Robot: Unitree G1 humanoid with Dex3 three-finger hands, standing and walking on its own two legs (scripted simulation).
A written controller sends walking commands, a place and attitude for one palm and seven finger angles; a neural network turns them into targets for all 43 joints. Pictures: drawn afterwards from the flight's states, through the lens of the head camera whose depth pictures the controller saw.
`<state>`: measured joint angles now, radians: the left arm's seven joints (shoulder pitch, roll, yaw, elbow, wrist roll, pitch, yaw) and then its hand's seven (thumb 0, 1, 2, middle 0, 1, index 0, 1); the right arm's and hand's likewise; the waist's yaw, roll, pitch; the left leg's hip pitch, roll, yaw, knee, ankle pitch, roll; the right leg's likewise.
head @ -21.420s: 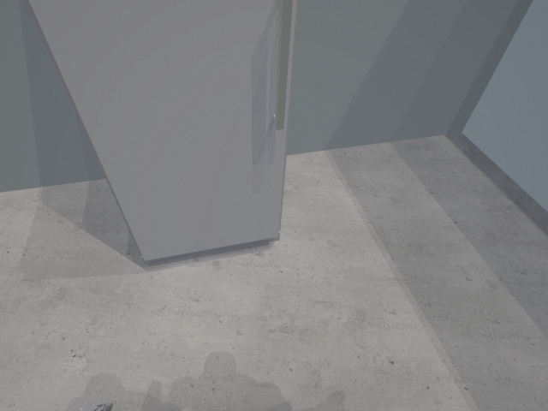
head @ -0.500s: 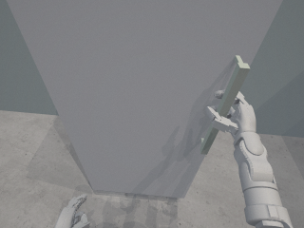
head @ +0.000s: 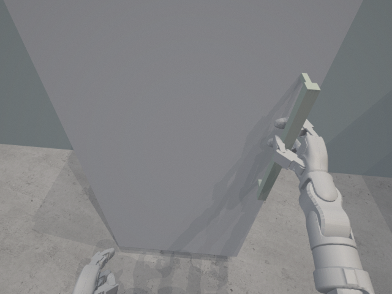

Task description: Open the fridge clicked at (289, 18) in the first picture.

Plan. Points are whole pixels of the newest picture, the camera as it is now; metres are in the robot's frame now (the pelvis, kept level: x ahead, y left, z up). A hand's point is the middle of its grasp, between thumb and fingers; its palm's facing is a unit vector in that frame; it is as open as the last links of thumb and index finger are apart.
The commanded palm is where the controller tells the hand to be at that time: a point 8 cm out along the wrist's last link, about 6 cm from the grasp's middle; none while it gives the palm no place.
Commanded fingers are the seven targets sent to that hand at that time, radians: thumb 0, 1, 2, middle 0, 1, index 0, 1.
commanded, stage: grip the handle and tug to test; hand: right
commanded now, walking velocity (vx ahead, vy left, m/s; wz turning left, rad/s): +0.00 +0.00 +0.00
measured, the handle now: (278, 148) +0.42 -0.16 +0.10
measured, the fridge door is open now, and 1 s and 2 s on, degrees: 0 4 24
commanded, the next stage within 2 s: pull the door a little, standing still in 0.34 s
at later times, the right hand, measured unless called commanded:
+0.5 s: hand (278, 154) +0.36 -0.13 +0.14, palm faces +0.03 +1.00 -0.01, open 5.9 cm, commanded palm +0.32 -0.19 +0.14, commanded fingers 0.00 -0.90 -0.90 0.45 1.40 0.45 1.40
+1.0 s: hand (280, 169) +0.32 -0.13 +0.14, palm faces +0.00 +1.00 -0.02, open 6.2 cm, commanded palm +0.25 -0.18 +0.14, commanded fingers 0.00 -0.90 -0.90 0.45 1.40 0.45 1.40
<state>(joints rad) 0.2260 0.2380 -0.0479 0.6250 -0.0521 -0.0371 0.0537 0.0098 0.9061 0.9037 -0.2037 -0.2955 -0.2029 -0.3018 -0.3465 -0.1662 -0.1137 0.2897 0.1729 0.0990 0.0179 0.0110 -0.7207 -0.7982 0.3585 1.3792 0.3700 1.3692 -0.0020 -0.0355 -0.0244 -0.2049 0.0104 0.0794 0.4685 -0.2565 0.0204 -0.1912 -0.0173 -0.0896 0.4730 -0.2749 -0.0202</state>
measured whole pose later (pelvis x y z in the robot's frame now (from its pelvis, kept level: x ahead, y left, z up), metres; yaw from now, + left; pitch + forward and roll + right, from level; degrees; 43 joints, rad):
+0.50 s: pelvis +0.04 +0.00 +0.00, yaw +2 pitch +1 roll +0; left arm 0.23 0.24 -0.04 0.57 -0.04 0.00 0.03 0.01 0.91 0.90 -0.20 -0.30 -0.20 -0.30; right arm -0.08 -0.15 -0.11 -0.07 0.17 0.21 0.01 0.01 -0.77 -0.77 0.27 1.38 0.26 1.39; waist 0.01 -0.04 -0.06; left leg -0.16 0.00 0.05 0.44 -0.29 0.01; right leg -0.14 -0.02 -0.11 0.44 -0.32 -0.02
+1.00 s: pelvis +0.08 +0.00 +0.01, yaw +5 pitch +3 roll +1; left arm 0.25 0.22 -0.04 0.50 -0.02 0.04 0.00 0.01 0.91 0.90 -0.20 -0.30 -0.20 -0.30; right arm 0.39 -0.13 -0.09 -0.50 0.19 0.24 0.02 0.02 -0.75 -0.76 0.23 1.28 0.23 1.35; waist -0.01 -0.05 -0.11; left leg -0.18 -0.01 0.04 0.48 -0.23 0.02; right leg -0.13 -0.02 -0.08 0.49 -0.26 -0.02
